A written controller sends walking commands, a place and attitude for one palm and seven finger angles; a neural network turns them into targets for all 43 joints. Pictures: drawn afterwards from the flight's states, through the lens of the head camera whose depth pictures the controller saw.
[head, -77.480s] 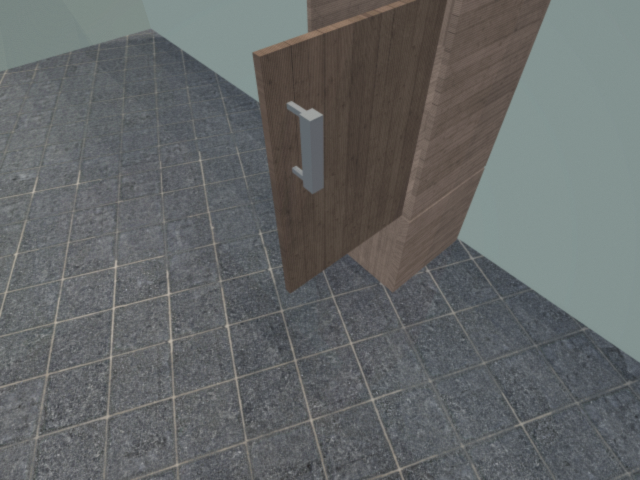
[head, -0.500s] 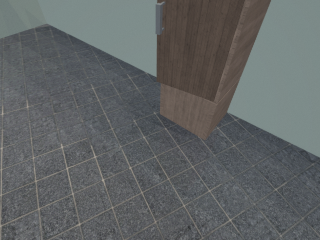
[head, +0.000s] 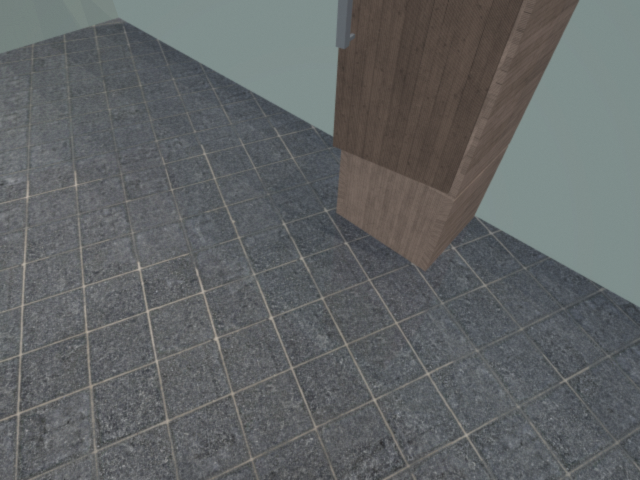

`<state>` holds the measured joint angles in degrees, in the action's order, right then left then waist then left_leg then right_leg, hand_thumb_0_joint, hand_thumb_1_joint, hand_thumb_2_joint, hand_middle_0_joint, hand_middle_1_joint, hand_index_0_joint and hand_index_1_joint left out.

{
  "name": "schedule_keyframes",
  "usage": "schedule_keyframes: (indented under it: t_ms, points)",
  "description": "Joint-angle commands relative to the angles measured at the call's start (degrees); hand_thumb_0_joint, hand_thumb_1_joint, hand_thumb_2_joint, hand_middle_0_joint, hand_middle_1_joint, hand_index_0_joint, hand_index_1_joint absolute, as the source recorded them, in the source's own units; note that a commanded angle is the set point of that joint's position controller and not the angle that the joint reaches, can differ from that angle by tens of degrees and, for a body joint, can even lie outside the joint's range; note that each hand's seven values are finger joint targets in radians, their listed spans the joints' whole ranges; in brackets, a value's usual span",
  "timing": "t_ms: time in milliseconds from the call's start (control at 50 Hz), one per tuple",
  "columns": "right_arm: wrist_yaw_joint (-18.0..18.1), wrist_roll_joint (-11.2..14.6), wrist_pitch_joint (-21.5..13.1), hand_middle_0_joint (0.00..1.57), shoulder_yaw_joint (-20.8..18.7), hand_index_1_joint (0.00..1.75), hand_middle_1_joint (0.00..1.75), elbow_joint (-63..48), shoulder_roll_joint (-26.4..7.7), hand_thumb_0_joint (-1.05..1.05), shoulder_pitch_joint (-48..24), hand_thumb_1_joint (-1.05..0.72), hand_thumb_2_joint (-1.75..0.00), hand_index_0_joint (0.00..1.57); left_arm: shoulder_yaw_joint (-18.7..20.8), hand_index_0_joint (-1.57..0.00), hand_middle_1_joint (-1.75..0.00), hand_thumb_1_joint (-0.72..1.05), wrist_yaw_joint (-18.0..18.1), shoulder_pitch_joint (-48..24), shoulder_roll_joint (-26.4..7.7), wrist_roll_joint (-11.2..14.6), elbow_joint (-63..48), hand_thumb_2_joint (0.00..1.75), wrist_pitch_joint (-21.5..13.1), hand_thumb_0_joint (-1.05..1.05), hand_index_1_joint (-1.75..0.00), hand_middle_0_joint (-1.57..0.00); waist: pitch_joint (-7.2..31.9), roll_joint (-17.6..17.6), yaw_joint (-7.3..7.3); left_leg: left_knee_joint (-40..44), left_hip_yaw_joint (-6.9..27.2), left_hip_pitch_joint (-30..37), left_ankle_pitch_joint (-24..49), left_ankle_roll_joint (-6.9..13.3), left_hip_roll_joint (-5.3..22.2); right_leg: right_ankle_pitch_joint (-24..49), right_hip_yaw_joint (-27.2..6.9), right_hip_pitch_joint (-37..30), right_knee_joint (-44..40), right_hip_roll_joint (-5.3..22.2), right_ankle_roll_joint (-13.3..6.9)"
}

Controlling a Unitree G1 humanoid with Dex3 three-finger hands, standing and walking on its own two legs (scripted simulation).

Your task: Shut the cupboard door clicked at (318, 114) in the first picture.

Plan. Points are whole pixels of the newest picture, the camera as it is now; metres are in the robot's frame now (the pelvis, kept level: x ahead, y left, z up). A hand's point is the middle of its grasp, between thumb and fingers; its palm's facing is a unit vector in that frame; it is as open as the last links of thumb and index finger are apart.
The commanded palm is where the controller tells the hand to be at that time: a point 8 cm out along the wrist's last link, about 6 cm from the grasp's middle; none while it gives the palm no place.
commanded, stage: walk to a spot facing it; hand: left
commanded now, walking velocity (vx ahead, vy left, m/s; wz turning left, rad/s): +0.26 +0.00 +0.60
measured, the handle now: (349, 13) +1.12 -0.03 +0.09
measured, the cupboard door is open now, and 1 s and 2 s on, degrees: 9 9 9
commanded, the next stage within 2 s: turn to face it in 1.06 s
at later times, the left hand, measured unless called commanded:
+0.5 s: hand out of the picture +0.09 +0.28 -0.16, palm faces +0.28 -0.93 -0.24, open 7.4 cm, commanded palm none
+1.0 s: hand (159, 479) +0.15 +0.23 -0.17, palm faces +0.59 -0.78 -0.20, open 7.3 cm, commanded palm none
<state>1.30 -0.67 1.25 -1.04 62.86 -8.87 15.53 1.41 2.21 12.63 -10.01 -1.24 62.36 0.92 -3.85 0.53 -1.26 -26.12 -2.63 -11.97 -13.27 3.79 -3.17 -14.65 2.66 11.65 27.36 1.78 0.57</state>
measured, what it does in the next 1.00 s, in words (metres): walks ahead, turning left: left foot, then right foot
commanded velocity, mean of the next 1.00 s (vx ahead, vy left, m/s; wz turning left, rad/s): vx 0.31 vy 0.00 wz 0.53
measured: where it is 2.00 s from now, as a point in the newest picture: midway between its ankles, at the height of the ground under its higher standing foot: (228, 404)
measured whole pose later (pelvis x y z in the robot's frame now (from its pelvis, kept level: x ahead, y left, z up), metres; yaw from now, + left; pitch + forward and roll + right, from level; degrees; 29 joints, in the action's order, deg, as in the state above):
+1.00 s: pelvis +0.26 +0.09 +0.00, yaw +36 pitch +1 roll -1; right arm -2.1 -1.6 1.2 -4.1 54.0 -13.0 8.3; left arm 2.9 0.9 19.2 -9.3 -2.2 56.8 -3.6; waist -5.7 0.2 -0.2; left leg -55.5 -3.3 -34.8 -14.2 -0.2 5.0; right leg -16.5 16.0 5.8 22.0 4.6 0.5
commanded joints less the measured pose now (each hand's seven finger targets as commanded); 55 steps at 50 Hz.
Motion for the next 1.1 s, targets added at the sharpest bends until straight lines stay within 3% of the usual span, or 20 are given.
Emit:
schedule_keyframes:
  t_ms: [0, 60, 100, 160, 240, 260, 280, 300, 340, 400, 560, 620, 640, 660, 680, 700, 800, 1000, 1040, 1080]
  points:
    - [-0.16, -0.14, 0.04, 0.2, -2.18, 0.3, 0.3, -4.98, -8.28, 0.0, 0.73, -0.9, -0.9, 0.2, 2.84, -0.2, -0.3, 0.9, 0.43, 4.63, -8.18, -0.04, -3.6, 0.9, -0.45, 0.0, -0.3, -0.2, 1.4, 0.3, 1.49, 1.48, 11.18, -7.68, 3.27, -0.28, 7.89, 0.4, -4.69, -1.96, -3.28, 7.38, -2.44]
    - [-0.77, -0.69, 0.87, 0.2, -2.67, 0.3, 0.3, -7.32, -6.32, 0.0, -0.45, -0.9, -0.9, 0.2, 4.15, -0.2, -0.3, 0.9, 0.11, 6.24, -11.31, -0.44, -5.19, 0.9, -0.55, 0.0, -0.3, -0.2, 3.02, 13.14, 3.1, -19.05, 0.73, -16.43, -14.08, -3.3, 1.68, -19.18, -16.37, -5.67, -14.8, 19.74, -9.91]
    - [-1.41, -0.67, 0.7, 0.2, -3.41, 0.3, 0.3, -9.64, -7.9, 0.0, -3.75, -0.9, -0.9, 0.2, 4.43, -0.2, -0.3, 0.9, 0.45, 5.24, -10.79, -0.72, -6.56, 0.9, -1.15, 0.0, -0.3, -0.2, 1.97, 10.67, 3.06, -33.78, 2.61, -22.23, -18.11, -3.41, 5.8, -18.48, -18.36, -5.92, -17.64, 23.93, -12.53]
    - [-2.52, -0.39, -0.05, 0.2, -2.84, 0.3, 0.3, -11.12, -5.98, 0.0, -4.17, -0.9, -0.9, 0.2, 5.33, -0.2, -0.3, 0.9, -0.24, 0.7, -12.59, -1.15, -8.64, 0.9, -2.16, 0.0, -0.3, -0.2, 0.82, 5.62, 0.96, -25.72, 2.01, -18.58, -17.3, -3.64, 9.04, -9.99, -6.55, -4.43, -12.45, 22.2, -9.19]
    - [-2.86, -0.75, -1.08, 0.2, -3.03, 0.3, 0.3, -9.04, -7.83, 0.0, 5.5, -0.9, -0.9, 0.2, 5.6, -0.2, -0.3, 0.9, -1.74, 1.19, -13.75, -0.36, -8.82, 0.9, -1.77, 0.0, -0.3, -0.2, 2.21, -1.67, -2.98, -3.25, -5.54, 5.05, -6.71, -3.58, 3.69, -10.76, 5.9, 7.26, 3.47, 16.07, -3.16]
    - [-2.46, -1.22, -1.29, 0.2, -4.3, 0.3, 0.3, -7.58, -12.78, 0.0, 11.07, -0.9, -0.9, 0.2, 5.02, -0.2, -0.3, 0.9, -2.44, 1.16, -10.32, 0.02, -10.13, 0.9, -1.3, 0.0, -0.3, -0.2, 2.25, -16.88, -5.48, 5.34, 10.97, 10.49, -15.84, -0.01, 11.1, -14.61, 10.24, 17.21, 20.02, 9.41, 0.43]
    - [-1.64, -1.85, -1.73, 0.2, -5.78, 0.3, 0.3, -6.87, -18.37, 0.0, 16.65, -0.9, -0.9, 0.2, 3.82, -0.2, -0.3, 0.9, -2.83, -3.96, -7.42, -0.09, -14.2, 0.9, -1.16, 0.0, -0.3, -0.2, 0.75, -28.16, -8.4, 14.17, 35.55, 13.18, -17.83, 6.53, 23.94, -23.66, 8.04, 32.09, 35.21, 2.12, 3.26]
    - [-1.17, -1.38, -1.57, 0.2, -5.65, 0.3, 0.3, -6.28, -18.8, 0.0, 18.1, -0.9, -0.9, 0.2, 3.46, -0.2, -0.3, 0.9, -2.86, -10.73, -8.67, -0.86, -16.85, 0.9, -1.34, 0.0, -0.3, -0.2, -1.85, -16.94, -8.71, 15.22, 36.9, 12.25, -17.27, 9.49, 26.81, -19.81, 0.38, 35.86, 38.85, 4.82, 1.66]
    - [-0.72, -1.62, -2.17, 0.2, -4.88, 0.3, 0.3, -9.33, -17.15, 0.0, 10.67, -0.9, -0.9, 0.2, 4.26, -0.2, -0.3, 0.9, -3.03, -10.27, -8.41, -0.82, -16.25, 0.9, -1.98, 0.0, -0.3, -0.2, -2.81, -8.9, -4.78, 15.59, 33.04, 1.81, -22.85, 8.17, 22.83, -12.03, -2.77, 31.78, 41.48, 6.37, 1.26]
    - [-0.14, -1.31, -3.68, 0.2, -3.97, 0.3, 0.3, -10.82, -14.84, 0.0, 4.22, -0.9, -0.9, 0.2, 4.02, -0.2, -0.3, 0.9, -3.92, -5.34, -8.37, -0.73, -14.02, 0.9, -2.08, 0.0, -0.3, -0.2, -0.63, -7.5, -0.87, 14.16, 22.73, 1.29, -11.62, 6.45, 17.11, -3.46, -3.09, 27.12, 35.88, 5.8, 2.55]
    - [-0.54, -1.08, -3.73, 0.2, -4.11, 0.3, 0.3, -9.31, -13.75, 0.0, 4.9, -0.9, -0.9, 0.2, 3.0, -0.2, -0.3, 0.9, -4.16, -7.38, -6.94, -0.31, -16.13, 0.9, -2.53, 0.0, -0.3, -0.2, 1.39, -7.77, -0.93, 10.8, 16.25, 2.1, -1.03, 6.88, 14.27, 0.91, 0.56, 15.15, 11.6, 1.62, 3.13]
    - [-0.86, -0.69, -3.32, 0.2, -3.89, 0.3, 0.3, -9.16, -12.5, 0.0, 2.25, -0.9, -0.9, 0.2, 4.18, -0.2, -0.3, 0.9, -3.71, 3.34, -9.3, -0.46, -12.61, 0.9, -3.26, 0.0, -0.3, -0.2, 2.59, -2.84, 4.27, 1.16, 13.12, -9.95, -5.49, 3.92, 10.34, 4.02, 0.51, -6.52, 2.99, -0.06, 2.13]
    - [-1.24, -0.1, -3.54, 0.2, -3.51, 0.3, 0.3, -9.58, -10.18, 0.0, 2.17, -0.9, -0.9, 0.2, 5.23, -0.2, -0.3, 0.9, -3.22, 11.02, -13.08, -0.91, -10.57, 0.9, -4.04, 0.0, -0.3, -0.2, 5.5, 6.28, 7.84, -12.96, 8.34, -18.11, -9.01, 1.68, 5.01, -5.79, -7.96, -18.05, -3.56, 6.96, 0.16]
    - [-1.27, 0.35, -3.81, 0.2, -2.86, 0.3, 0.3, -11.23, -5.85, 0.0, 4.54, -0.9, -0.9, 0.2, 6.54, -0.2, -0.3, 0.9, -2.56, 16.39, -18.96, -1.44, -9.72, 0.9, -4.25, 0.0, -0.3, -0.2, 10.53, 24.27, 8.88, -34.01, 2.86, -25.76, -22.68, -0.73, -2.35, -19.72, -31.23, -22.7, -14.23, 23.46, -4.46]
    - [-1.46, -0.42, -3.34, 0.2, -3.63, 0.3, 0.3, -11.6, -8.42, 0.0, 2.82, -0.9, -0.9, 0.2, 5.92, -0.2, -0.3, 0.9, -2.02, 13.27, -17.51, -0.53, -10.46, 0.9, -3.68, 0.0, -0.3, -0.2, 5.34, 18.25, 6.75, -44.5, 6.18, -28.35, -20.26, -0.33, 1.36, -31.22, -36.58, -14.63, -19.71, 25.62, -6.02]
    - [-1.8, -0.64, -3.07, 0.2, -3.86, 0.3, 0.3, -11.46, -8.48, 0.0, 2.82, -0.9, -0.9, 0.2, 5.61, -0.2, -0.3, 0.9, -1.58, 8.01, -15.13, -0.42, -11.84, 0.9, -3.6, 0.0, -0.3, -0.2, 1.11, 11.35, 3.92, -46.71, 6.5, -29.45, -14.88, -0.5, 3.76, -32.68, -32.7, -9.96, -20.35, 25.08, -6.53]
    - [-3.0, -0.75, -1.75, 0.2, -3.05, 0.3, 0.3, -9.66, -5.22, 0.0, -0.04, -0.9, -0.9, 0.2, 3.55, -0.2, -0.3, 0.9, -1.34, 4.29, -7.12, -0.58, -11.57, 0.9, -5.23, 0.0, -0.3, -0.2, 2.79, 7.09, 0.43, -45.11, 3.99, -24.22, -1.44, -2.98, 8.01, 2.02, -4.59, -3.2, -15.22, 16.77, -4.68]
    - [-4.83, -0.73, -1.86, 0.2, -1.72, 0.3, 0.3, -15.91, -3.97, 0.0, -13.97, -0.9, -0.9, 0.2, 3.86, -0.2, -0.3, 0.9, -0.91, 11.26, -9.35, -0.77, -7.23, 0.9, -5.87, 0.0, -0.3, -0.2, 0.8, 6.05, 2.99, -16.57, -3.22, -23.32, -2.43, -2.71, 7.97, 29.61, 7.06, -14.21, -8.63, 19.47, -5.38]
    - [-4.5, -0.78, -2.27, 0.2, -2.09, 0.3, 0.3, -15.64, -5.76, 0.0, -10.37, -0.9, -0.9, 0.2, 4.43, -0.2, -0.3, 0.9, -1.05, 9.51, -11.41, -0.59, -8.17, 0.9, -5.69, 0.0, -0.3, -0.2, 2.93, 6.62, 0.89, -13.36, -5.55, -15.11, -3.81, -1.05, 5.07, 38.21, 9.43, -13.13, -2.95, 20.34, -4.84]
    - [-4.02, -1.17, -2.55, 0.2, -3.34, 0.3, 0.3, -12.99, -9.81, 0.0, 0.74, -0.9, -0.9, 0.2, 4.85, -0.2, -0.3, 0.9, -1.43, 7.85, -13.19, 0.11, -8.82, 0.9, -5.26, 0.0, -0.3, -0.2, 9.74, 3.0, -4.79, -5.97, -7.52, 3.87, 2.0, 0.06, 1.44, 35.55, 14.18, -6.57, 13.5, 17.36, -2.07]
